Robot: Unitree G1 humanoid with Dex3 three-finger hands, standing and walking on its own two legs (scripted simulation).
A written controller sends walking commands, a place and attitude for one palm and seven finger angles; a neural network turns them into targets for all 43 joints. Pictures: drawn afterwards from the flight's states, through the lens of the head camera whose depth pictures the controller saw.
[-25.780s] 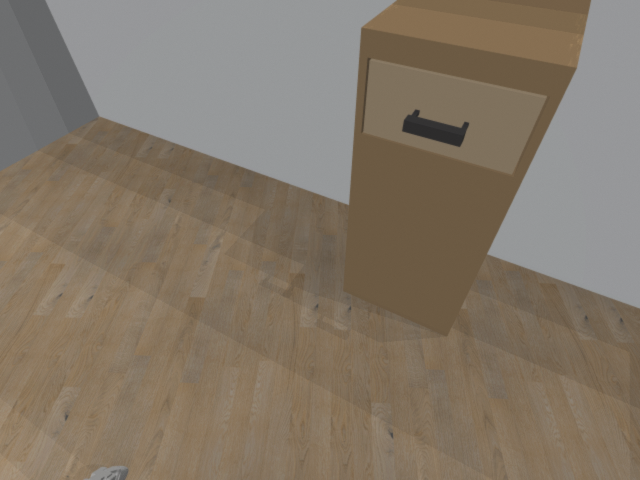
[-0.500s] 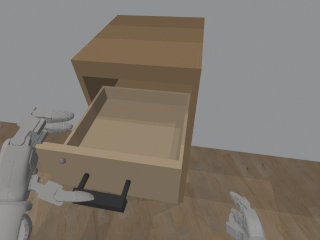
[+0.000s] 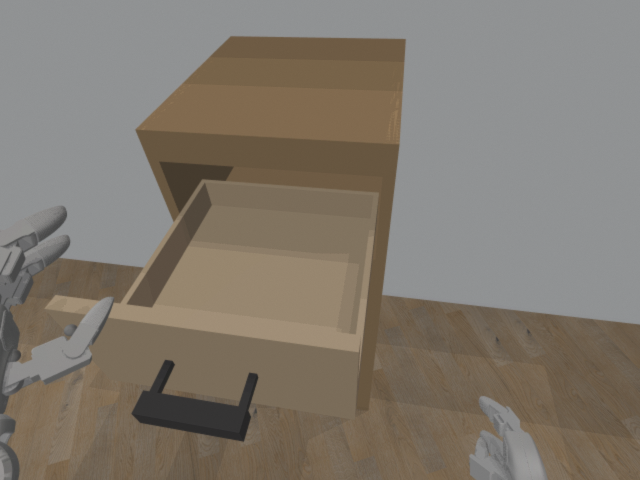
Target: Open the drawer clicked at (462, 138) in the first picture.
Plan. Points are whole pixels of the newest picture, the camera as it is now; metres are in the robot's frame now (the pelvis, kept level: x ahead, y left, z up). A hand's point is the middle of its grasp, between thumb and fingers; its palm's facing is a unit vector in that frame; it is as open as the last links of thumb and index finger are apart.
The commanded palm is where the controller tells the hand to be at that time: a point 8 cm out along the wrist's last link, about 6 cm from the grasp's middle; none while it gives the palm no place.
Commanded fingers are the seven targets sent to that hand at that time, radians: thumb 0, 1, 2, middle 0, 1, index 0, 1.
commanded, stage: draw the hand back to the body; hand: left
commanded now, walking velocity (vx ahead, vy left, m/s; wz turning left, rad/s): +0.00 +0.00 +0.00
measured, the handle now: (200, 395) +0.21 +0.17 +0.03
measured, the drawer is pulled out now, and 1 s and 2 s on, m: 0.30 0.30 0.30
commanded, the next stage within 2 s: step back with the hand held close in 0.30 s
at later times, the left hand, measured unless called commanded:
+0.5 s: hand (59, 323) +0.18 +0.23 +0.22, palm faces +0.44 -0.77 -0.47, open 7.5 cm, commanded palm +0.12 +0.27 +0.22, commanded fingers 0.00 0.90 0.90 -0.20 -0.30 -0.20 -0.30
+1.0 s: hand (17, 387) +0.13 +0.24 +0.21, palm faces +0.37 -0.77 -0.52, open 7.4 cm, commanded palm +0.07 +0.29 +0.22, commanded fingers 0.00 0.90 0.90 -0.20 -0.30 -0.20 -0.30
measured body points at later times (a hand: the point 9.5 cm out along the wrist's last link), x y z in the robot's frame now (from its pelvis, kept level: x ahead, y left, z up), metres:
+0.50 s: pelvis -0.01 -0.01 +0.00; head -0.01 -0.04 +0.45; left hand +0.15 +0.27 +0.24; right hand +0.18 -0.23 -0.09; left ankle -0.03 +0.10 -0.74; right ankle -0.03 -0.08 -0.74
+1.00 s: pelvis -0.06 +0.01 -0.01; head -0.05 +0.01 +0.44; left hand +0.10 +0.28 +0.23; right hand +0.10 -0.24 -0.09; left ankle -0.03 +0.10 -0.74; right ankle -0.03 -0.08 -0.74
